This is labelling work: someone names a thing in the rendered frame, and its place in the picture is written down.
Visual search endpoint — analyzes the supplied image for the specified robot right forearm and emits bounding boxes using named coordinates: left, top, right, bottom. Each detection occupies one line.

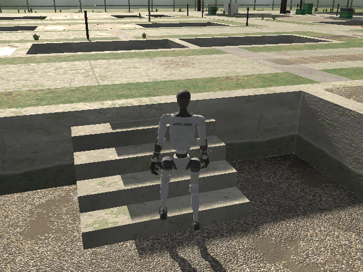
left=200, top=138, right=208, bottom=159

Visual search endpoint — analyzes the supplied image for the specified robot left hand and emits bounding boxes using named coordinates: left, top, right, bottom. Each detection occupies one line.
left=150, top=161, right=163, bottom=175

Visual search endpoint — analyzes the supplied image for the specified robot left thigh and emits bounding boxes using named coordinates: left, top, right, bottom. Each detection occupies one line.
left=162, top=156, right=174, bottom=184

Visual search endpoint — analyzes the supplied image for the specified right robot upper arm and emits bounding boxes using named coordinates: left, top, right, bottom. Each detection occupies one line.
left=195, top=115, right=206, bottom=146

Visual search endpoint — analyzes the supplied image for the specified robot left forearm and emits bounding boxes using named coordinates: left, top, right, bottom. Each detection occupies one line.
left=151, top=137, right=162, bottom=162

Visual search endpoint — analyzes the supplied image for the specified robot right foot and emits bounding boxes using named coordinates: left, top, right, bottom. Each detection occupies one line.
left=192, top=221, right=200, bottom=231

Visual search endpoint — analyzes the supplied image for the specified robot right hand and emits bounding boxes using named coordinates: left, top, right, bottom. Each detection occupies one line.
left=199, top=157, right=209, bottom=169

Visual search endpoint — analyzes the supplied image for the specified left robot upper arm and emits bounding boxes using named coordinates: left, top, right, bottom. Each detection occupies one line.
left=157, top=114, right=171, bottom=146

